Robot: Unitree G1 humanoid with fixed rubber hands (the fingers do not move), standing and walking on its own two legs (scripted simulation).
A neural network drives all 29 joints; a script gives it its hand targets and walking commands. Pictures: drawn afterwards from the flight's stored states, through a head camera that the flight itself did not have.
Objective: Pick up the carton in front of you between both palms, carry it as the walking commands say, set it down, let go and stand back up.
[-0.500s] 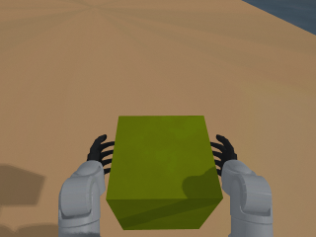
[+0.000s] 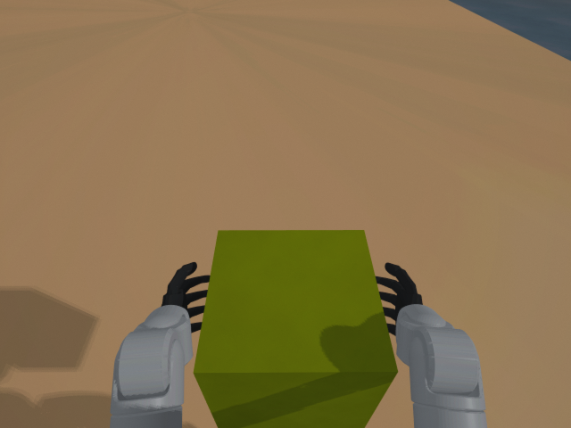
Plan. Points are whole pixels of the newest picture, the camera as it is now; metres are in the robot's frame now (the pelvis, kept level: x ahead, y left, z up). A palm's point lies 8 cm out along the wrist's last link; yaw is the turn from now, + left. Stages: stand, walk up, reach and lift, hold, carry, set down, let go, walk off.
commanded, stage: carry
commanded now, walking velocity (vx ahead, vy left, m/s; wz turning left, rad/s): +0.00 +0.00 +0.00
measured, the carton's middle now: (291, 336) +0.27 +0.00 -0.01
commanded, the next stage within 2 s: none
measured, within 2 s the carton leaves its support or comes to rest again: neither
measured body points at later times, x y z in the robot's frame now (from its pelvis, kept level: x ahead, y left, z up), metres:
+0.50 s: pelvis -0.05 +0.01 +0.00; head -0.08 +0.01 +0.45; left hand +0.25 +0.16 +0.03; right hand +0.25 -0.14 +0.03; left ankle -0.12 +0.10 -0.73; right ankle +0.04 -0.11 -0.73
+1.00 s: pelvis -0.04 +0.01 +0.01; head -0.07 +0.00 +0.46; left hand +0.25 +0.16 +0.04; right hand +0.25 -0.14 +0.03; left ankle -0.12 +0.10 -0.73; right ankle +0.03 -0.11 -0.72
